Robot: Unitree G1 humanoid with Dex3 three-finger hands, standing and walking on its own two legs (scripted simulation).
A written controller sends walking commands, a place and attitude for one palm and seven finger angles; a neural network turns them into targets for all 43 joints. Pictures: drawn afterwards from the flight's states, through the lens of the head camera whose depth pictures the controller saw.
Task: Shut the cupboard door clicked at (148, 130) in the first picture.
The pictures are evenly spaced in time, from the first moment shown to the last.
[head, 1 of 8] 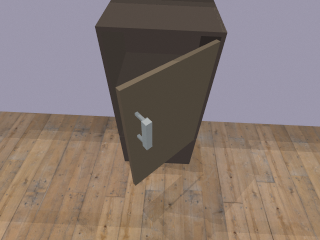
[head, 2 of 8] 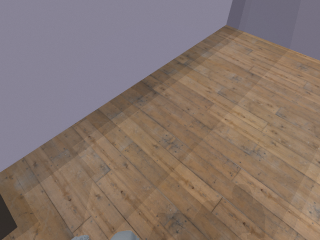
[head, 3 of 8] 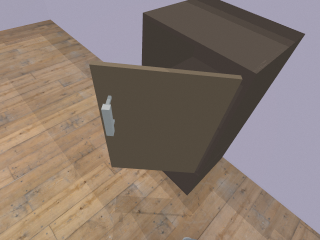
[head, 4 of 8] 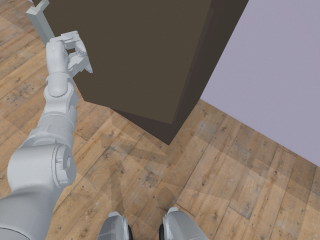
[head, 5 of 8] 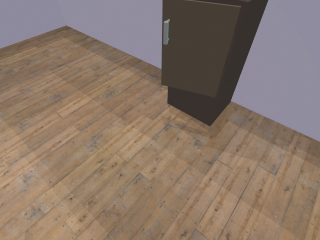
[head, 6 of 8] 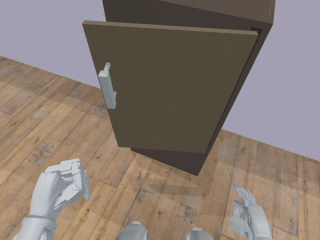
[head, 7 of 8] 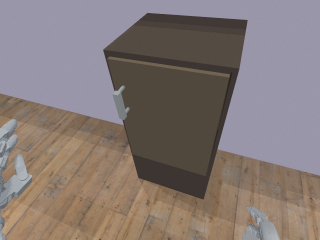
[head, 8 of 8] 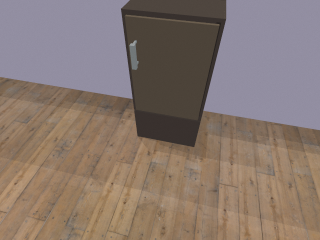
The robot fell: no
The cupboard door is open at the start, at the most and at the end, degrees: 44 44 0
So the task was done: yes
